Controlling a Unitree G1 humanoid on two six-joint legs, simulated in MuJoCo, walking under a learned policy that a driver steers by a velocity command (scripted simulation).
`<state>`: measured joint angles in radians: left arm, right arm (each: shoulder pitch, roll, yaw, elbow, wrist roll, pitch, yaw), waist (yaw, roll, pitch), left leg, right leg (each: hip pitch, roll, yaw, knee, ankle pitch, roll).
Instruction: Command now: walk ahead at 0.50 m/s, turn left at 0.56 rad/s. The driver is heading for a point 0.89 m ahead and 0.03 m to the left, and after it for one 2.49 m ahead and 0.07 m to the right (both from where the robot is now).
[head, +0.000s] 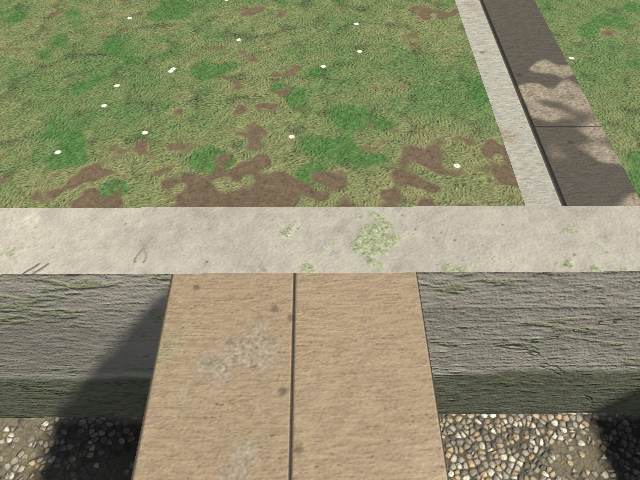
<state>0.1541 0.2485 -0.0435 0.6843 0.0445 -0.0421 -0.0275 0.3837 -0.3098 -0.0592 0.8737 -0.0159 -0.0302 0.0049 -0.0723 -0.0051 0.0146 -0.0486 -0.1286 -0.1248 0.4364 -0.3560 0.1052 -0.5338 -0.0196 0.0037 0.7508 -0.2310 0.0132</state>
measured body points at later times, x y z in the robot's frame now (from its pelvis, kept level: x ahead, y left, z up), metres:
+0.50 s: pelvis +0.26 +0.03 -0.01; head +0.28 +0.03 +0.44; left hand +0.12 +0.22 -0.15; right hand +0.55 -0.11 -0.10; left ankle +0.37 +0.17 -0.69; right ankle +0.14 -0.12 -0.73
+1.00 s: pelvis +0.48 +0.12 +0.01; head +0.47 +0.13 +0.46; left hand +0.57 +0.40 -0.12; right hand +0.48 -0.12 -0.13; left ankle +0.40 +0.17 -0.73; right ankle +0.61 +0.01 -0.63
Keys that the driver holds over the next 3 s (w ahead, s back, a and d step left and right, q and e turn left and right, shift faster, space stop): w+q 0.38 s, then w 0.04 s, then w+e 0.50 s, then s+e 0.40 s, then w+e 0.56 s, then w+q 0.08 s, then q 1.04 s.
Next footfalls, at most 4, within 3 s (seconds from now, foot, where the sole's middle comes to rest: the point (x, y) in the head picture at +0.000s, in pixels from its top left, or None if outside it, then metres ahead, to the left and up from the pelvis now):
0.06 right None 0.18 -0.12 -0.77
0.56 left None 0.44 0.18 -0.77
1.16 right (293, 408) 0.69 0.04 -0.77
1.60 left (217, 429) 0.65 0.20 -0.77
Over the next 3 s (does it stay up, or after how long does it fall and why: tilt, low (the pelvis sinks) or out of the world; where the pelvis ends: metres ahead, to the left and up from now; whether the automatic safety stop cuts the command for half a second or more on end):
stays up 0.89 -0.06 -0.01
